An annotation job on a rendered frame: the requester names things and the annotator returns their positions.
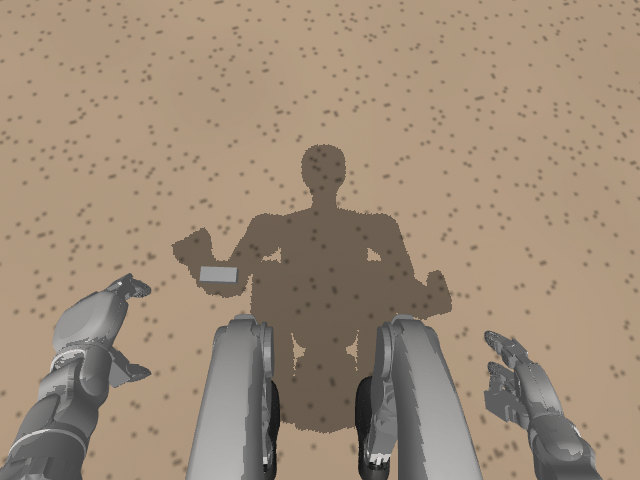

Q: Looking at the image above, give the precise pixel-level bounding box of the left robot hand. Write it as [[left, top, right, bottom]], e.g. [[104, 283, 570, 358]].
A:
[[53, 273, 151, 388]]

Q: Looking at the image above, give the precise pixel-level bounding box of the small box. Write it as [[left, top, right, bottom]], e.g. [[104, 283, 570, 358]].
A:
[[199, 266, 239, 284]]

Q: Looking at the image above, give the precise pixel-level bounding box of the left robot foot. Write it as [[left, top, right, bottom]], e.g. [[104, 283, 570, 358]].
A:
[[263, 380, 280, 480]]

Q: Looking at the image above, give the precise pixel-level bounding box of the right robot hand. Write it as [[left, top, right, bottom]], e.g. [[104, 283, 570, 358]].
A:
[[484, 331, 564, 432]]

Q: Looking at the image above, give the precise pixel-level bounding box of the left robot arm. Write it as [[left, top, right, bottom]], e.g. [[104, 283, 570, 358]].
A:
[[0, 344, 112, 480]]

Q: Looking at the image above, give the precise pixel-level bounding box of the right robot foot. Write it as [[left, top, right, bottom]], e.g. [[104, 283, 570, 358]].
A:
[[355, 376, 390, 480]]

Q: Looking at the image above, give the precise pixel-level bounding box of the right robot arm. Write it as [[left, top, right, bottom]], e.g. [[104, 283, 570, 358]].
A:
[[528, 415, 603, 480]]

